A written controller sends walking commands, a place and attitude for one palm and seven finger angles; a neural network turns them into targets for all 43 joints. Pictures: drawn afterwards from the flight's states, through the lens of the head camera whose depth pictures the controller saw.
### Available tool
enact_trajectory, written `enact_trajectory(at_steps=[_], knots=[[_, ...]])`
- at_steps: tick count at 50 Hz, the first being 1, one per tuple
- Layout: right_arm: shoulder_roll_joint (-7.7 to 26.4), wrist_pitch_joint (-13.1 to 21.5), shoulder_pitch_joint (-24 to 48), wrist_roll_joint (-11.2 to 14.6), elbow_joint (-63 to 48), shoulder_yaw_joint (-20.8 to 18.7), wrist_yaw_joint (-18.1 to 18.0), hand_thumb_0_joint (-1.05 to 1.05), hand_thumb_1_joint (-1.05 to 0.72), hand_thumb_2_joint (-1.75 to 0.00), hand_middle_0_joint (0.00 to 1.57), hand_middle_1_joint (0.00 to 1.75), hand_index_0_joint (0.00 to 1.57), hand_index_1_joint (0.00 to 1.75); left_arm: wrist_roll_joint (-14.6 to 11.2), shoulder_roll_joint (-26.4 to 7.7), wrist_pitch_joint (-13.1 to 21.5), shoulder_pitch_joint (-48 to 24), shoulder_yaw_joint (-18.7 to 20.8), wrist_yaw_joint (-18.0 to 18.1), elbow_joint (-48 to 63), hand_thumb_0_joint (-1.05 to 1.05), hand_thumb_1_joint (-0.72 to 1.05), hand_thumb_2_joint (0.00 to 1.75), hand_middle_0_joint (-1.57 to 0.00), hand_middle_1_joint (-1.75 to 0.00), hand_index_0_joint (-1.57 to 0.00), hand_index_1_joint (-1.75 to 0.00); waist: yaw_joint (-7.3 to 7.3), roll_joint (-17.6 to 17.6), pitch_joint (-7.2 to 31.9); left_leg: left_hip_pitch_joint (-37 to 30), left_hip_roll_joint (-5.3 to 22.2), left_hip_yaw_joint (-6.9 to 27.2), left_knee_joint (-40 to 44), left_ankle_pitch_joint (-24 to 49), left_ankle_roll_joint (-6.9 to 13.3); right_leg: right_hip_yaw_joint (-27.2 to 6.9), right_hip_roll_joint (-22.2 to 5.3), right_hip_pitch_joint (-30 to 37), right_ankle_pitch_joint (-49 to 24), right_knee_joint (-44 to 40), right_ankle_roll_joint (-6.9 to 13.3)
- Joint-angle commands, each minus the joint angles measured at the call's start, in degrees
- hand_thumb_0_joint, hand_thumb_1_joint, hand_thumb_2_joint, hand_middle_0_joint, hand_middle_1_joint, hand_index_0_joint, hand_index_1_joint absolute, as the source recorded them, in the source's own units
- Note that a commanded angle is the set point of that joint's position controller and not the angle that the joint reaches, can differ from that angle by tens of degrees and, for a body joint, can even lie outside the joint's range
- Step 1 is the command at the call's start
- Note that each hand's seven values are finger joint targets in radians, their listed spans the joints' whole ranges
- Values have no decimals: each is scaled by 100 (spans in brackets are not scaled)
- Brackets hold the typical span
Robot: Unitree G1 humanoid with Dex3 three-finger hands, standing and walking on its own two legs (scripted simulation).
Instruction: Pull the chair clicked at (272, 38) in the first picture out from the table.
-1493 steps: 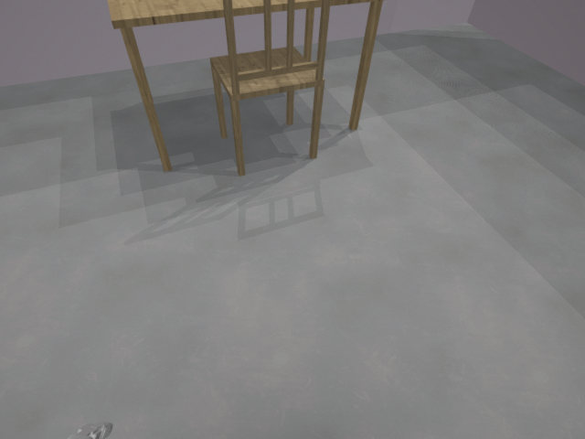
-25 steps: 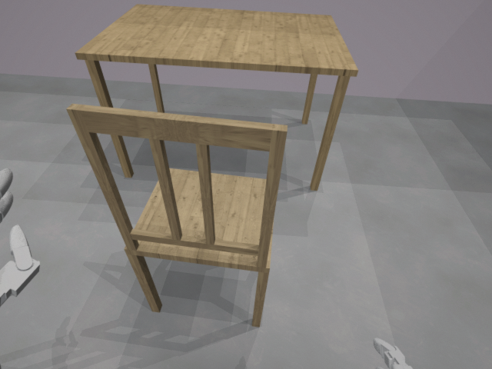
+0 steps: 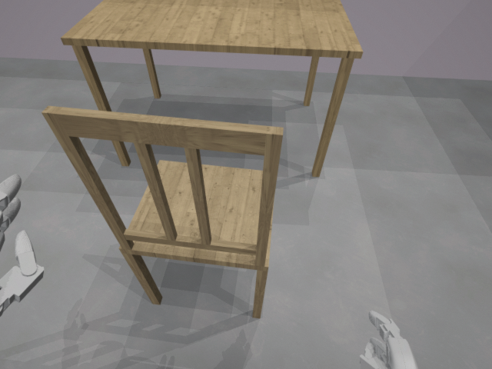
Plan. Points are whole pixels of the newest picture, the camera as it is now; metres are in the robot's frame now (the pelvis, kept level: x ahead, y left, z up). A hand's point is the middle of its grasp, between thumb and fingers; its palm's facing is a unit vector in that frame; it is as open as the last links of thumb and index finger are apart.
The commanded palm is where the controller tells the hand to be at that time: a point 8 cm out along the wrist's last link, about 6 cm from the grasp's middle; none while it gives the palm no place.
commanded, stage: stop stepping back and stand still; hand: left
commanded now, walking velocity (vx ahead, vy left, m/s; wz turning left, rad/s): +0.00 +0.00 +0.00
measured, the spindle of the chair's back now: (159, 197) +0.48 +0.23 -0.06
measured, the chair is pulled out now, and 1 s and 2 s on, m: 0.62 0.62 0.62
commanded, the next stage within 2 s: let the arm hang, fingers relaxed in 0.12 s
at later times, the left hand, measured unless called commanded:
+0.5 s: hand out of the picture +0.05 +0.17 -0.17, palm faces +0.08 -0.99 -0.15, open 7.1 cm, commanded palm none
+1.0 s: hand out of the picture -0.09 +0.16 -0.18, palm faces +0.08 -0.98 -0.19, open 7.3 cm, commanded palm none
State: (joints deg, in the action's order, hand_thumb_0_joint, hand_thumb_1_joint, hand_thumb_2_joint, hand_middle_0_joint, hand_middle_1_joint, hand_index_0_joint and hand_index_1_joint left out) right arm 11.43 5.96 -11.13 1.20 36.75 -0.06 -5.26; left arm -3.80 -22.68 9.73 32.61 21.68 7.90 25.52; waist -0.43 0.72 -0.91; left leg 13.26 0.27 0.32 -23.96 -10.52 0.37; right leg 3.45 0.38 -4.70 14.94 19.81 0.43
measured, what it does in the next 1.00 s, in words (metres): stands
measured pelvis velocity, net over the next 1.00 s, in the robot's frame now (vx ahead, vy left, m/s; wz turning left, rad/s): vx -0.02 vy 0.00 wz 0.04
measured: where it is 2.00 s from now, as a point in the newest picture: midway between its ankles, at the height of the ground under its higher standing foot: outside the picture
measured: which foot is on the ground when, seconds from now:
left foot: down 0.00-1.00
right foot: down 0.00-1.00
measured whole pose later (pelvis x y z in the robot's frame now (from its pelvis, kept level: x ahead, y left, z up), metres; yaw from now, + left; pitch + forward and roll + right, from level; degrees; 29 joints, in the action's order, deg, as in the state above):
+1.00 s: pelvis -0.02 +0.00 -0.01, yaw +2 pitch -1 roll +0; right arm 7.1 -0.6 -19.8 -0.7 62.3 0.5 -1.7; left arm 0.3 -7.8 -0.8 23.9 -1.2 1.5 -62.1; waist 0.3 1.6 -1.8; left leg 16.5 -1.2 2.4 -27.7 -10.3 0.5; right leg 5.6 -1.0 -8.9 17.9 27.7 1.0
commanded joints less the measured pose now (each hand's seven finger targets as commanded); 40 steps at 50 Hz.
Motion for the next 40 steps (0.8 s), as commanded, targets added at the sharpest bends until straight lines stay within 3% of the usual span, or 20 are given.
enact_trajectory(at_steps=[1,10,11,12,14,16,17,19,22,24,26,27,31,33,35,37,40], knots=[[676,242,420,8,-930,-274,-29,0,-90,-90,20,30,20,30,-28,-1136,360,-155,842,175,1273,0,90,90,-20,-30,-20,-30,-38,236,681,-528,560,552,122,1717,141,-553,-665,14,-1820,-178,66],[687,154,426,22,-999,-276,-13,0,-90,-90,20,30,20,30,-59,-1091,350,9,814,145,1180,0,90,90,-20,-30,-20,-30,-50,244,613,-431,572,575,190,1446,146,-528,-652,-40,-1552,-248,53],[1346,384,463,3,133,-360,555,0,-90,-90,20,30,20,30,586,103,-431,-536,-1535,-609,-3073,0,90,90,-20,-30,-20,-30,-167,213,30,129,563,649,-598,2385,206,-72,-737,-947,-2000,880,108],[803,88,-55,-66,318,-351,533,0,-90,-90,20,30,20,30,590,565,-877,-523,-1540,-726,-3235,0,90,90,-20,-30,-20,-30,-101,-85,526,-123,547,503,-523,2433,177,-198,-698,-850,-1619,581,73],[744,-157,-114,-158,256,-217,512,0,-90,-90,20,30,20,30,535,635,-986,-823,-1671,-754,-3797,0,90,90,-20,-30,-20,-30,32,-280,455,344,638,889,-339,1372,356,-227,-623,-836,-549,641,124],[794,-314,-112,-233,282,-198,506,0,-90,-90,20,30,20,30,554,524,-1000,-1143,-1742,-733,-4466,0,90,90,-20,-30,-20,-30,56,-878,407,448,446,943,-474,1243,362,-386,-703,-644,-685,613,274],[765,-381,-139,-243,347,-206,493,0,-90,-90,20,30,20,30,557,475,-1025,-1325,-1772,-713,-4802,0,90,90,-20,-30,-20,-30,36,-1013,343,379,345,851,-551,1230,336,-424,-801,-648,-777,589,402],[780,-490,-181,-260,553,-172,472,0,-90,-90,20,30,20,30,528,375,-1071,-1453,-1844,-682,-5460,0,90,90,-20,-30,-20,-30,21,-717,309,191,244,816,-514,1199,291,-438,-881,-662,-744,563,483],[802,-522,-221,-244,962,-109,457,0,-90,-90,20,30,20,30,493,301,-1087,-1322,-1972,-683,-6440,0,90,90,-20,-30,-20,-30,104,276,32,256,348,1040,29,932,328,-324,-589,-570,-284,505,332],[745,-532,-270,-227,1226,-82,443,0,-90,-90,20,30,20,30,461,325,-1071,-1123,-2025,-673,-7025,0,90,90,-20,-30,-20,-30,125,730,-88,327,354,1052,243,382,319,-336,-568,-504,-44,365,283],[555,-546,-462,-253,1403,-105,405,0,-90,-90,20,30,20,30,466,555,-1052,-914,-1937,-645,-7333,0,90,90,-20,-30,-20,-30,117,1101,50,240,356,1028,341,-19,321,-292,-558,-424,-5,267,313],[492,-581,-521,-243,1484,-128,388,0,-90,-90,20,30,20,30,465,547,-1065,-919,-1973,-653,-7464,0,90,90,-20,-30,-20,-30,116,979,-148,286,372,1032,413,-270,341,-258,-501,-502,63,167,314],[486,-575,-882,-209,1783,-131,379,0,-90,-90,20,30,20,30,431,580,-1026,-798,-2068,-664,-7919,0,90,90,-20,-30,-20,-30,74,454,-2,188,390,1049,440,-515,333,-279,-570,-513,181,78,336],[472,-606,-941,-204,1881,-131,376,0,-90,-90,20,30,20,30,431,630,-1031,-706,-2114,-656,-8110,0,90,90,-20,-30,-20,-30,62,322,-272,258,404,1023,491,-806,345,-276,-574,-718,367,1,343],[446,-608,-1066,-195,1987,-123,371,0,-90,-90,20,30,20,30,427,659,-1019,-609,-2148,-646,-8262,0,90,90,-20,-30,-20,-30,48,116,-264,219,371,967,410,-765,335,-326,-605,-772,410,-29,363],[391,-627,-1150,-187,2093,-118,367,0,-90,-90,20,30,20,30,423,665,-1022,-580,-2175,-639,-8373,0,90,90,-20,-30,-20,-30,34,-13,-495,266,341,893,348,-792,329,-332,-619,-958,582,-102,406],[318,-620,-1289,-191,2215,-100,366,0,-90,-90,20,30,20,30,421,716,-1012,-480,-2191,-616,-8486,0,90,90,-20,-30,-20,-30,13,-166,-439,187,304,821,204,-668,312,-410,-676,-1069,686,-110,426]])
